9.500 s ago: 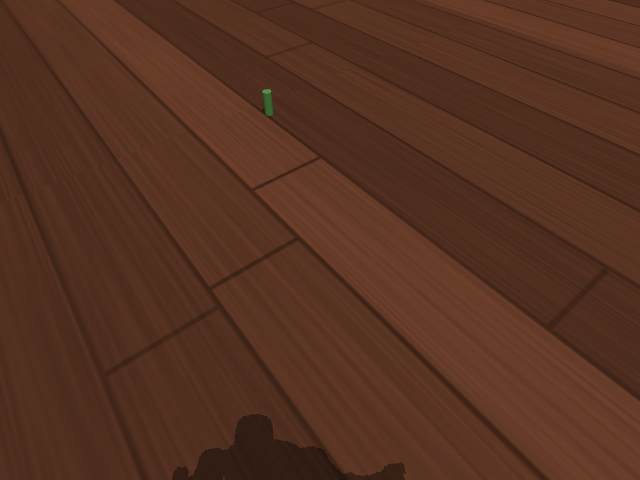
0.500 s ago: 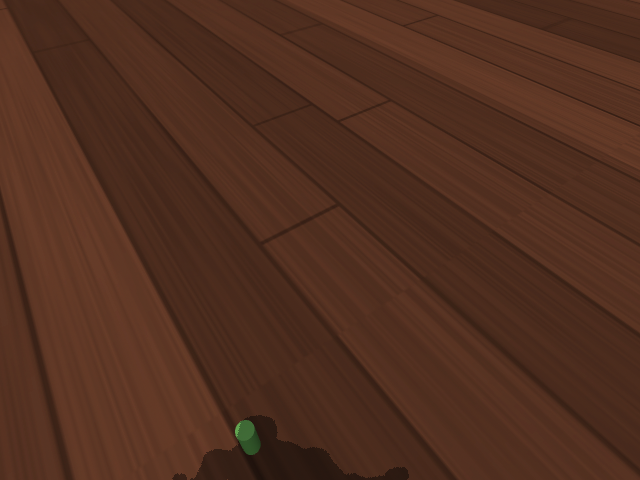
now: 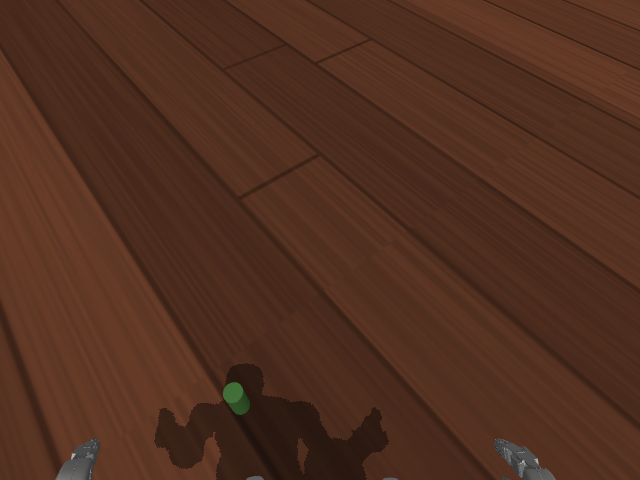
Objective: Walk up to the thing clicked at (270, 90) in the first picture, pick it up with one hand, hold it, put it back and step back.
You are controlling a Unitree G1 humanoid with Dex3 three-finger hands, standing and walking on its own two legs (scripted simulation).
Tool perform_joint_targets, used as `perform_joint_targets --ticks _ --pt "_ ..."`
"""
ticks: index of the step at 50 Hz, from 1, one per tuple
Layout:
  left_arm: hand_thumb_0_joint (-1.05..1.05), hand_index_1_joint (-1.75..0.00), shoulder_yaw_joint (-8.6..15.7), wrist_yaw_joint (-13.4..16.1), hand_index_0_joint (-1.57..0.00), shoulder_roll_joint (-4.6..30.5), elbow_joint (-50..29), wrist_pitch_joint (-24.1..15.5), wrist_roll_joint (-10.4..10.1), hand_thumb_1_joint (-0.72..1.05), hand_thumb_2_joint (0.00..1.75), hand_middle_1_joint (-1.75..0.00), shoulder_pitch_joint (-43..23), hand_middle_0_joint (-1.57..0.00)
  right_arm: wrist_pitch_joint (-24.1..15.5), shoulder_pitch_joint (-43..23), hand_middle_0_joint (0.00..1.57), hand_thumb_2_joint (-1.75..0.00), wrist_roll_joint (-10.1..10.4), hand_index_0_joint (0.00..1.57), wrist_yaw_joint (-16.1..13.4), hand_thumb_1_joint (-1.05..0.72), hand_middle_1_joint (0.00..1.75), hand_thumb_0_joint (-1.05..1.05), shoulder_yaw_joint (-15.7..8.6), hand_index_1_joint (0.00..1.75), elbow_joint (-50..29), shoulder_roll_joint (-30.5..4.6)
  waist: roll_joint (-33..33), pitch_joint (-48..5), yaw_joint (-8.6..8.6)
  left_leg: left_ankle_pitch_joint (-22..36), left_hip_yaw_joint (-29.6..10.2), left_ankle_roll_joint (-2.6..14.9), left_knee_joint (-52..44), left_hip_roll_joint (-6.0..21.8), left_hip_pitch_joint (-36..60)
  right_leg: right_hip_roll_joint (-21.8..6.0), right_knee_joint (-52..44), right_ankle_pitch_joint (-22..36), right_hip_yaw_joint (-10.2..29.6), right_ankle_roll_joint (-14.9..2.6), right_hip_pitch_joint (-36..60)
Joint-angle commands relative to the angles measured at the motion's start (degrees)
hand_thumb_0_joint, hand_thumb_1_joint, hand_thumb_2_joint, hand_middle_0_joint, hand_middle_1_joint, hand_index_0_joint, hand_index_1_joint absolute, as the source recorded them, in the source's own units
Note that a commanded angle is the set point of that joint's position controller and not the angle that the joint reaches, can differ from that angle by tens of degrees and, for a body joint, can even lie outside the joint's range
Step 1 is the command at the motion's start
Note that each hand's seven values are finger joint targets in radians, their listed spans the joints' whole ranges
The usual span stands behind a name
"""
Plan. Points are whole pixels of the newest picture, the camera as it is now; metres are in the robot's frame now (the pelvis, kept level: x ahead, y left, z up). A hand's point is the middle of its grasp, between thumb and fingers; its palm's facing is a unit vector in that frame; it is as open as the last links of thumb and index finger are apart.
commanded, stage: go down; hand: left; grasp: from the side
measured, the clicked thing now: (237, 399) +0.39 +0.21 -0.67
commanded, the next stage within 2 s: none
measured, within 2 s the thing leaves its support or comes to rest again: neither
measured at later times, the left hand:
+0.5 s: hand out of the picture +0.14 +0.28 -0.16, palm faces +0.11 -0.94 -0.32, open 17.5 cm
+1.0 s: hand (115, 451) +0.22 +0.33 -0.24, palm faces +0.16 -0.96 -0.23, open 17.5 cm
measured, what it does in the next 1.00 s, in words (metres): lowers itself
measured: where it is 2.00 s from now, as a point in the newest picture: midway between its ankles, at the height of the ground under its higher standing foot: outside the picture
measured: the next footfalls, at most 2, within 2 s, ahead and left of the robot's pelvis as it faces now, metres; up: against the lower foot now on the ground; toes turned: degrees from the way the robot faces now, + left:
none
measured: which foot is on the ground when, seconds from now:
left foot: down 0.00-1.00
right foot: down 0.00-1.00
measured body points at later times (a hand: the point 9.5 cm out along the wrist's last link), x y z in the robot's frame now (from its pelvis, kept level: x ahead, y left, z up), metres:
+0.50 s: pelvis +0.00 +0.00 -0.05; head +0.08 +0.02 +0.39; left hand +0.14 +0.33 -0.14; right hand +0.17 -0.24 -0.13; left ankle +0.01 +0.12 -0.70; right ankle -0.01 -0.14 -0.70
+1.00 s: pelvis -0.04 +0.00 -0.16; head +0.11 +0.04 +0.27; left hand +0.20 +0.38 -0.22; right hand +0.15 -0.26 -0.24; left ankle +0.01 +0.12 -0.70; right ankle -0.01 -0.14 -0.70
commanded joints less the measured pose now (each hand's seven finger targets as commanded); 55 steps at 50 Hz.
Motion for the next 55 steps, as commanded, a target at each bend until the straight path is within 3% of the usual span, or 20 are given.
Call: perform_joint_targets --ticks 1,2,3,7,11,12,14,16,21,22,27,29,30,32,38,46,51,52,54,55 --pt "0.00 -0.10 3.4 0.2 -0.08 11.8 -18.6 -0.9 -0.7 -0.60 0.04 -0.10 -1.6 -0.08 -4.3 -0.8 0.20 -0.88 -0.1 0.20 -1.4 -0.84 0.30 0.00 -3.8 0.30 -9.3 -9.1 3.8 -15.0 0.83 13.9 -1.4 0.50 -1.7 -1.1 6.6 2.4 0.1 12.4 -1.5 -2.42 0.1" --pt "0.00 -0.08 4.3 0.4 -0.08 11.8 -13.6 0.2 -0.4 -0.60 0.01 -0.08 3.7 -0.09 -4.5 -0.1 0.20 -0.88 -0.1 0.20 -1.6 -0.84 0.30 0.00 -3.7 0.30 -9.0 -9.3 3.4 -14.2 0.30 14.4 -1.2 0.57 -0.8 -1.1 6.2 2.3 0.6 12.8 -1.3 -2.30 -0.5" --pt "0.00 -0.09 3.2 0.2 -0.08 11.2 -18.6 0.3 -0.7 -0.61 0.03 -0.09 1.1 -0.08 -4.8 -0.8 0.20 -0.88 -0.1 0.20 -1.8 -0.84 0.30 0.00 -3.8 0.30 -9.7 -9.1 3.1 -14.1 0.00 14.3 -1.6 0.60 0.1 -1.1 4.9 2.4 1.5 12.9 -1.5 -2.24 -1.6" --pt "0.00 -0.08 5.3 0.4 -0.09 12.4 -20.9 3.1 -0.9 -0.61 0.02 -0.08 7.7 -0.09 -5.6 -0.7 0.20 -0.88 -0.3 0.20 -2.6 -0.85 0.30 0.00 -3.4 0.30 -10.3 -9.0 2.6 -15.3 0.36 14.7 -1.8 0.88 2.7 -1.0 2.9 2.2 3.2 12.9 -1.4 -2.09 -2.5" --pt "0.00 -0.08 4.3 -0.1 -0.09 11.4 -29.0 5.3 -1.6 -0.61 0.02 -0.08 7.6 -0.09 -6.4 -1.7 0.20 -0.88 -0.5 0.20 -3.4 -0.85 0.30 0.00 -3.1 0.30 -12.1 -8.4 4.9 -14.8 -0.04 14.5 -2.1 0.62 4.1 -0.9 1.6 2.2 4.9 12.4 -1.7 -2.11 -4.6" --pt "0.00 -0.07 4.8 -0.2 -0.09 10.6 -23.9 6.4 -1.5 -0.61 0.01 -0.07 11.8 -0.09 -6.5 -1.1 0.20 -0.88 -0.6 0.20 -3.5 -0.86 0.30 0.00 -2.9 0.30 -11.4 -8.4 3.4 -14.7 -0.42 15.3 -2.4 0.79 4.7 -0.7 1.4 2.3 5.4 12.5 -1.8 -2.08 -4.9" --pt "0.00 -0.07 4.9 -0.5 -0.08 11.6 -30.8 6.3 -1.7 -0.61 0.02 -0.06 9.2 -0.09 -6.8 -1.2 0.20 -0.88 -0.8 0.20 -3.6 -0.85 0.30 0.00 -3.1 0.30 -12.4 -8.3 5.3 -15.5 -0.03 15.5 -2.5 0.74 5.9 -0.7 0.8 2.1 6.5 12.4 -1.7 -2.16 -6.5" --pt "0.00 -0.07 5.8 -0.8 -0.08 11.3 -27.2 7.0 -2.0 -0.61 0.02 -0.07 12.4 -0.09 -7.2 -1.5 0.20 -0.88 -0.9 0.20 -3.8 -0.85 0.30 0.00 -2.6 0.30 -12.4 -8.1 4.0 -14.2 -0.34 14.7 -2.7 0.83 6.7 -0.7 -1.4 2.3 7.4 11.9 -2.0 -2.09 -7.1" --pt "0.00 -0.08 6.6 -1.8 -0.08 11.4 -33.6 5.6 -2.8 -0.61 0.03 -0.07 12.0 -0.08 -8.3 -2.4 0.20 -0.89 -1.2 0.20 -3.9 -0.88 0.30 0.00 -2.8 0.30 -14.5 -7.7 4.5 -15.7 -0.23 11.6 -2.7 0.95 9.2 -0.9 -4.4 2.3 9.6 9.9 -1.8 -2.20 -10.0" --pt "0.00 -0.07 7.6 -2.0 -0.08 11.2 -29.0 5.7 -3.0 -0.61 0.02 -0.06 15.1 -0.09 -8.4 -1.7 0.20 -0.89 -1.2 0.20 -3.8 -0.88 0.30 0.00 -2.7 0.30 -13.6 -7.7 3.6 -15.7 -0.36 11.4 -2.9 1.02 9.7 -0.8 -4.9 2.3 10.1 9.5 -1.9 -2.18 -10.1" --pt "0.00 -0.07 8.9 -3.2 -0.07 11.9 -30.7 3.3 -3.9 -0.58 0.05 -0.07 16.4 -0.08 -9.0 -2.4 0.20 -0.90 -1.3 0.20 -3.8 -0.90 0.30 0.00 -3.1 0.30 -14.4 -7.9 3.7 -16.8 -0.27 10.6 -2.5 1.20 12.6 -0.9 -7.7 2.4 12.6 9.1 -1.4 -2.20 -13.3" --pt "0.00 -0.06 9.8 -3.7 -0.07 12.7 -36.0 1.4 -4.6 -0.56 0.04 -0.06 13.6 -0.08 -9.3 -2.8 0.20 -0.90 -1.4 0.20 -3.6 -0.90 0.30 0.00 -3.0 0.30 -15.3 -7.5 4.7 -19.5 0.55 11.4 -2.6 1.26 14.1 -1.1 -8.3 2.1 13.7 9.9 -1.3 -2.23 -13.3" --pt "0.00 -0.05 11.1 -3.8 -0.08 13.0 -30.0 1.6 -4.7 -0.57 0.02 -0.05 17.8 -0.08 -9.3 -2.5 0.20 -0.90 -1.3 0.20 -3.7 -0.91 0.30 0.00 -3.1 0.30 -14.3 -7.9 3.4 -17.4 0.68 9.6 -2.5 1.31 14.5 -1.2 -10.2 2.1 13.9 8.4 -1.4 -2.13 -14.0" --pt "0.00 -0.05 11.2 -4.2 -0.07 13.5 -32.7 0.3 -4.9 -0.52 0.03 -0.04 16.5 -0.07 -9.5 -2.7 0.20 -0.90 -1.4 0.20 -3.5 -0.92 0.30 0.00 -3.3 0.30 -14.8 -7.8 3.9 -18.7 0.73 8.2 -2.3 1.37 15.1 -1.3 -11.0 2.1 14.5 7.4 -1.0 -2.22 -15.0" --pt "0.00 -0.06 14.0 -6.7 -0.08 16.3 -25.9 -7.5 -6.8 -0.60 0.02 -0.06 4.2 -0.08 -10.8 -4.1 0.20 -0.90 -1.5 0.20 -3.5 -0.93 0.30 0.00 -3.3 0.30 -13.0 -9.1 3.4 -16.0 -0.62 -1.4 -3.2 1.63 20.6 -1.0 -20.4 1.9 21.3 -1.2 -0.7 -2.39 -26.3" --pt "0.00 -0.09 19.2 -15.3 -0.06 22.9 -17.1 -21.2 -10.2 -0.55 0.07 -0.09 -8.4 -0.06 -11.4 -4.0 0.20 -0.90 -1.3 0.20 -3.2 -0.90 0.30 0.00 -3.2 0.30 -10.7 -12.0 8.2 -28.2 1.51 -3.4 -6.0 0.77 28.9 -0.4 -24.5 1.8 34.2 -4.2 -0.8 -3.02 -40.2" --pt "0.00 -0.09 24.9 -19.1 -0.05 27.5 -7.8 -23.8 -11.5 -0.52 0.08 -0.08 -8.4 -0.05 -9.8 -3.8 0.20 -0.90 -1.5 0.20 -2.7 -0.88 0.30 0.00 -3.1 0.30 -8.6 -13.5 6.3 -32.7 3.94 2.4 -6.3 1.12 34.5 -0.5 -27.7 2.1 38.9 -1.2 -1.5 -3.36 -43.4" --pt "0.00 -0.09 25.3 -20.1 -0.05 28.8 -9.2 -24.7 -11.8 -0.52 0.09 -0.08 -11.3 -0.05 -9.6 -3.8 0.20 -0.90 -1.6 0.20 -2.5 -0.89 0.30 0.00 -2.9 0.30 -8.1 -13.7 7.6 -34.8 3.99 6.1 -6.1 1.20 36.6 -0.6 -27.4 2.1 40.4 1.1 -1.4 -3.49 -44.5" --pt "0.00 -0.09 27.3 -21.7 -0.04 31.5 -8.2 -26.2 -12.1 -0.51 0.10 -0.08 -13.9 -0.05 -9.0 -4.0 0.20 -0.90 -2.0 0.20 -2.2 -0.89 0.30 0.00 -2.6 0.30 -7.3 -13.7 6.9 -36.0 4.10 7.9 -5.4 1.69 39.4 -0.7 -29.6 2.2 41.7 2.3 -1.2 -3.45 -45.3" --pt "0.00 -0.09 26.6 -22.6 -0.04 31.1 -8.6 -27.0 -12.3 -0.54 0.09 -0.09 -16.7 -0.05 -8.8 -4.3 0.20 -0.90 -2.1 0.20 -2.2 -0.89 0.30 0.00 -2.6 0.30 -7.2 -13.5 7.8 -35.7 3.18 6.3 -5.3 1.67 40.5 -0.8 -30.9 2.2 42.7 1.2 -1.1 -3.54 -46.8"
